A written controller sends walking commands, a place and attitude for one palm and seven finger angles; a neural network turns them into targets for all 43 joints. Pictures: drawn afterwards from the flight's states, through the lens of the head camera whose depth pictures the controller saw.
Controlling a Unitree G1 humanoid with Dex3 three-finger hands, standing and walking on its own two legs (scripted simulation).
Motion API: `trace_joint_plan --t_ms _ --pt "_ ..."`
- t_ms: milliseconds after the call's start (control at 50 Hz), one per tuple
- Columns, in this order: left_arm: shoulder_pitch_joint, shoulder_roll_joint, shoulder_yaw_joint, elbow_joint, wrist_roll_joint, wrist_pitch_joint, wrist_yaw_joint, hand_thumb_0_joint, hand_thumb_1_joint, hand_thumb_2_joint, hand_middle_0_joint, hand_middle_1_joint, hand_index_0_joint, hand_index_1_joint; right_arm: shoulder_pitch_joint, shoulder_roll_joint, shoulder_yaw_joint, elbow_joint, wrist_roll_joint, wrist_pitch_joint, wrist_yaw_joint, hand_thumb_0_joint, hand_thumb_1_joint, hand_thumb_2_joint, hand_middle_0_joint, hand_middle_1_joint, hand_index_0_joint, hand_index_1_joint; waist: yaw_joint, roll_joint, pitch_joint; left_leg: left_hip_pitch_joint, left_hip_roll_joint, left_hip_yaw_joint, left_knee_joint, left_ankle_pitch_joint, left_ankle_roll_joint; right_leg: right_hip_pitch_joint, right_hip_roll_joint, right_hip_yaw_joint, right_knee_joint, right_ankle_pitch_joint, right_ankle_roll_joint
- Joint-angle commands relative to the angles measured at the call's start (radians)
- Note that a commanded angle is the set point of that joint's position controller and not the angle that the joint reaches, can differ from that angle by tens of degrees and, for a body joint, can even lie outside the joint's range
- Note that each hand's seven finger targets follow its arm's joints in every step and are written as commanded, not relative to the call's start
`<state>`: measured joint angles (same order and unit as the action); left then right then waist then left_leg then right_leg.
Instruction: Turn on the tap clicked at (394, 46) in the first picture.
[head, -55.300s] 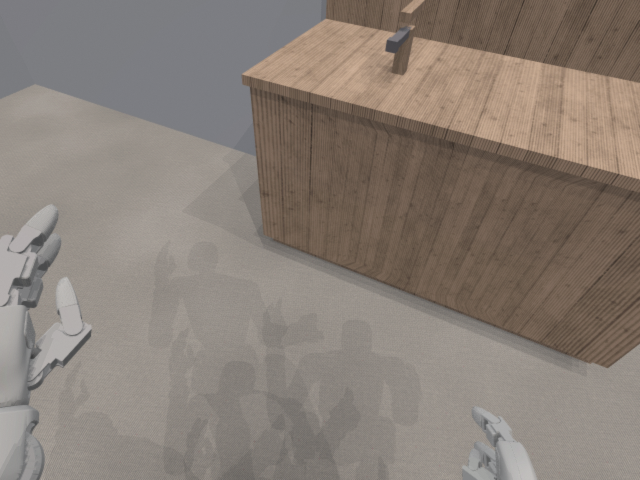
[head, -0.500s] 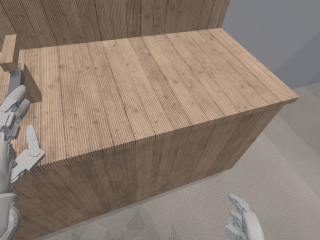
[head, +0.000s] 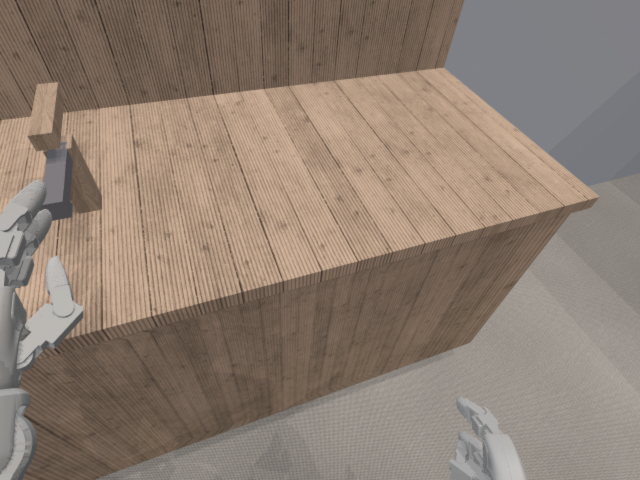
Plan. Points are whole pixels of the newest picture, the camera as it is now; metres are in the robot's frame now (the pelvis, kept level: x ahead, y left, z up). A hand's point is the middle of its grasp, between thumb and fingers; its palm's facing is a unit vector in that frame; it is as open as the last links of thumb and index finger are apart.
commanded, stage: come to a stop and stand still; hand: left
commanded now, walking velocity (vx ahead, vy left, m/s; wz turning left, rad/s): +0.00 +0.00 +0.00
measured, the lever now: (55, 205) +0.39 +0.39 +0.11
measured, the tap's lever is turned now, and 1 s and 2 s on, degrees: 0 0 0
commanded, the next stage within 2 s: look again from close up in 0.54 s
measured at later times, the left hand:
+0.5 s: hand (113, 319) +0.23 +0.23 +0.13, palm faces +0.28 -0.87 -0.40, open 7.5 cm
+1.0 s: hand (78, 323) +0.21 +0.25 +0.16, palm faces +0.40 -0.86 -0.32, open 7.5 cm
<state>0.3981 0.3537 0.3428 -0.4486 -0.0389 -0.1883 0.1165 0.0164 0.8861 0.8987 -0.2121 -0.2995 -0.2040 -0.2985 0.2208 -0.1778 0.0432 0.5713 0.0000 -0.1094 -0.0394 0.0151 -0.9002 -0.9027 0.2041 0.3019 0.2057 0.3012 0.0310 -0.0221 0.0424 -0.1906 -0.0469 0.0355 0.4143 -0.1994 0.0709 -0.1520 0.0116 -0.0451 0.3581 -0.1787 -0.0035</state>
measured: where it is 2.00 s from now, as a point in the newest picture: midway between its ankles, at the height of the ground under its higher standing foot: outside the picture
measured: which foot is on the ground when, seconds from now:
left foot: down 0.00-1.00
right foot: down 0.00-1.00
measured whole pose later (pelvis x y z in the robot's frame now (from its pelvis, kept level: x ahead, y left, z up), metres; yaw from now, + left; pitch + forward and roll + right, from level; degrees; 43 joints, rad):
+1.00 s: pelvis -0.02 +0.00 +0.00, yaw -1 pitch -2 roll -1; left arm 0.38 0.32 0.32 -0.44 -0.04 -0.17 0.13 0.02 0.89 0.90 -0.21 -0.30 -0.20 -0.30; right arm 0.19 -0.19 0.07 0.57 -0.02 -0.11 -0.04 0.01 -0.90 -0.90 0.20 0.30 0.21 0.30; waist 0.04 -0.01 0.06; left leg -0.22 -0.05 0.06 0.42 -0.17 0.07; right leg -0.20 0.02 0.00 0.38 -0.15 0.00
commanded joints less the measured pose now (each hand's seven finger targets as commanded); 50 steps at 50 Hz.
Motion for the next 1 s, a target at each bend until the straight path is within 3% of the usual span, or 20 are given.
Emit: trace_joint_plan --t_ms 0,60,80,100,120,140,160,200,260,300,360,380,400,440,480,600,660,760,880,980 --pt "-0.058 0.125 0.071 -0.158 -0.001 -0.055 0.011 0.000 0.900 0.900 -0.200 -0.300 -0.200 -0.300 -0.097 -0.146 -0.061 -0.160 0.007 -0.050 -0.011 0.000 -0.900 -0.900 0.200 0.300 0.200 0.300 -0.005 0.067 -0.094 -0.099 0.117 -0.141 -0.149 -0.068 -0.064 0.105 -0.037 0.064 -0.034 0.030 -0.011" --pt "-0.091 0.129 0.065 -0.168 0.004 -0.058 0.012 0.000 0.900 0.900 -0.200 -0.300 -0.200 -0.300 -0.095 -0.147 -0.064 -0.158 0.008 -0.053 -0.011 0.000 -0.900 -0.900 0.200 0.300 0.200 0.300 -0.004 0.054 -0.087 -0.103 0.112 -0.141 -0.148 -0.095 -0.056 0.099 -0.036 0.071 -0.041 0.014 -0.010" --pt "-1.020 0.977 0.309 -0.581 0.051 -0.236 0.049 0.000 0.900 0.900 -0.200 -0.300 -0.200 -0.300 0.080 -0.204 0.188 -0.352 0.059 -0.043 -0.068 0.000 -0.900 -0.900 0.200 0.300 0.200 0.300 -0.093 0.316 0.066 -0.384 0.061 -0.149 -0.067 -0.147 -0.015 0.094 0.040 0.085 0.051 -0.053 0.042" --pt "-0.605 0.392 0.305 -0.023 0.055 -0.153 0.023 0.000 0.900 0.900 -0.200 -0.300 -0.200 -0.300 -0.018 -0.051 0.012 -0.193 0.060 -0.088 -0.039 0.000 -0.900 -0.900 0.200 0.300 0.200 0.300 0.006 0.076 -0.116 -0.170 0.170 -0.185 -0.056 -0.114 -0.021 -0.087 -0.071 0.050 0.052 -0.190 -0.001" --pt "-0.519 0.359 0.227 -0.104 0.023 -0.144 0.016 0.000 0.900 0.900 -0.200 -0.300 -0.200 -0.300 -0.091 -0.122 -0.001 -0.157 0.001 -0.098 -0.007 0.000 -0.900 -0.900 0.200 0.300 0.200 0.300 -0.005 0.067 -0.086 -0.106 0.133 -0.144 -0.077 -0.042 -0.052 -0.069 -0.054 0.039 0.015 -0.166 -0.020" --pt "-0.394 0.377 0.244 -0.002 0.014 -0.136 0.022 0.000 0.900 0.900 -0.200 -0.300 -0.200 -0.300 -0.055 -0.187 -0.037 -0.147 -0.016 -0.099 0.003 0.000 -0.900 -0.900 0.200 0.300 0.200 0.300 0.014 0.067 -0.123 -0.053 0.118 -0.120 -0.031 0.000 -0.061 -0.068 -0.053 0.106 0.000 -0.059 -0.044" --pt "-0.294 0.287 0.174 -0.004 0.000 -0.140 0.001 0.000 0.900 0.900 -0.200 -0.300 -0.200 -0.300 -0.026 -0.183 -0.050 -0.160 -0.018 -0.103 0.016 0.000 -0.900 -0.900 0.200 0.300 0.200 0.300 0.010 0.064 -0.180 -0.051 0.106 -0.116 0.007 0.031 -0.064 -0.041 -0.083 0.148 0.004 0.018 -0.056" --pt "-0.075 0.139 0.079 -0.073 -0.028 -0.129 -0.021 0.000 0.900 0.900 -0.200 -0.300 -0.200 -0.300 -0.022 -0.169 -0.053 -0.162 -0.009 -0.104 0.044 0.000 -0.900 -0.900 0.200 0.300 0.200 0.300 0.008 0.104 -0.248 0.005 0.105 -0.089 0.037 0.146 -0.065 0.025 -0.099 0.153 0.024 0.148 -0.055" --pt "0.033 0.120 0.058 -0.233 -0.015 -0.109 -0.022 0.000 0.900 0.900 -0.200 -0.300 -0.200 -0.300 -0.078 -0.184 -0.064 -0.157 -0.013 -0.105 0.057 0.000 -0.900 -0.900 0.200 0.300 0.200 0.300 0.003 0.058 -0.215 0.016 0.112 -0.071 0.018 0.166 -0.058 0.005 -0.080 0.138 0.018 0.187 -0.038" --pt "0.074 0.146 0.102 -0.229 -0.011 -0.091 -0.009 0.000 0.900 0.900 -0.200 -0.300 -0.200 -0.300 -0.101 -0.181 -0.064 -0.156 -0.014 -0.096 0.046 0.000 -0.900 -0.900 0.200 0.300 0.200 0.300 0.001 0.022 -0.211 0.031 0.127 -0.067 0.004 0.215 -0.056 0.002 -0.060 0.106 0.037 0.209 -0.025" --pt "0.026 0.200 0.183 -0.219 -0.010 -0.087 0.000 0.000 0.900 0.900 -0.200 -0.300 -0.200 -0.300 -0.131 -0.171 -0.056 -0.162 -0.020 -0.073 0.016 0.000 -0.900 -0.900 0.200 0.300 0.200 0.300 -0.007 -0.003 -0.164 -0.003 0.125 -0.077 -0.025 0.160 -0.058 -0.019 -0.051 0.099 0.034 0.154 -0.018" --pt "-0.018 0.267 0.236 -0.250 -0.012 -0.089 0.011 0.000 0.900 0.900 -0.200 -0.300 -0.200 -0.300 -0.139 -0.171 -0.057 -0.164 -0.021 -0.062 0.005 0.000 -0.900 -0.900 0.200 0.300 0.200 0.300 -0.009 0.019 -0.164 -0.002 0.127 -0.078 -0.033 0.151 -0.056 -0.011 -0.050 0.103 0.045 0.153 -0.020" --pt "-0.018 0.220 0.211 -0.225 -0.017 -0.090 0.008 0.000 0.900 0.900 -0.200 -0.300 -0.200 -0.300 -0.138 -0.162 -0.053 -0.167 -0.020 -0.056 -0.003 0.000 -0.900 -0.900 0.200 0.300 0.200 0.300 -0.011 0.045 -0.161 -0.009 0.127 -0.081 -0.037 0.161 -0.056 -0.004 -0.051 0.094 0.051 0.153 -0.021" --pt "-0.047 0.221 0.202 -0.238 -0.020 -0.090 0.010 0.000 0.900 0.900 -0.200 -0.300 -0.200 -0.300 -0.137 -0.160 -0.052 -0.172 -0.016 -0.053 -0.010 0.000 -0.900 -0.900 0.200 0.300 0.200 0.300 -0.006 0.126 -0.170 -0.001 0.122 -0.075 -0.031 0.162 -0.053 0.010 -0.055 0.104 0.047 0.158 -0.023" --pt "-0.086 0.222 0.184 -0.291 -0.019 -0.090 0.012 0.000 0.900 0.900 -0.200 -0.300 -0.200 -0.300 -0.143 -0.159 -0.049 -0.176 -0.016 -0.058 -0.012 0.000 -0.900 -0.900 0.200 0.300 0.200 0.300 -0.007 0.148 -0.194 0.028 0.122 -0.076 -0.011 0.212 -0.051 0.023 -0.058 0.101 0.051 0.199 -0.025" --pt "-0.030 0.117 0.075 -0.260 -0.012 -0.072 0.012 0.000 0.900 0.900 -0.200 -0.300 -0.200 -0.300 -0.127 -0.169 -0.053 -0.163 -0.013 -0.073 0.000 0.000 -0.900 -0.900 0.200 0.300 0.200 0.300 -0.008 0.095 -0.186 0.053 0.122 -0.080 -0.017 0.225 -0.061 0.002 -0.047 0.089 0.029 0.191 -0.019" --pt "-0.016 0.115 0.079 -0.188 -0.009 -0.061 0.015 0.000 0.900 0.900 -0.200 -0.300 -0.200 -0.300 -0.132 -0.166 -0.055 -0.155 -0.015 -0.061 -0.002 0.000 -0.900 -0.900 0.200 0.300 0.200 0.300 -0.009 0.054 -0.134 0.004 0.122 -0.085 -0.052 0.075 -0.063 -0.025 -0.046 0.099 -0.001 0.110 -0.016" --pt "-0.092 0.126 0.085 -0.157 -0.006 -0.057 0.019 0.000 0.900 0.900 -0.200 -0.300 -0.200 -0.300 -0.143 -0.154 -0.047 -0.160 -0.015 -0.040 -0.012 0.000 -0.900 -0.900 0.200 0.300 0.200 0.300 -0.012 0.058 -0.081 -0.037 0.126 -0.107 -0.113 -0.121 -0.062 -0.061 -0.037 0.104 -0.035 -0.032 -0.014" --pt "-0.161 0.154 0.085 -0.258 0.004 -0.060 0.028 0.000 0.900 0.900 -0.200 -0.300 -0.200 -0.300 -0.156 -0.152 -0.040 -0.170 -0.019 -0.048 -0.015 0.000 -0.900 -0.900 0.200 0.300 0.200 0.300 -0.003 0.144 -0.129 -0.030 0.132 -0.123 -0.162 -0.155 -0.065 -0.005 -0.020 0.084 -0.006 -0.011 -0.012" --pt "-0.077 0.152 0.094 -0.237 0.003 -0.055 0.037 0.000 0.900 0.900 -0.200 -0.300 -0.200 -0.300 -0.148 -0.153 -0.042 -0.165 -0.024 -0.053 -0.012 0.000 -0.900 -0.900 0.200 0.300 0.200 0.300 0.001 0.106 -0.151 -0.020 0.122 -0.113 -0.140 -0.072 -0.076 0.019 -0.024 0.078 -0.013 0.025 -0.015"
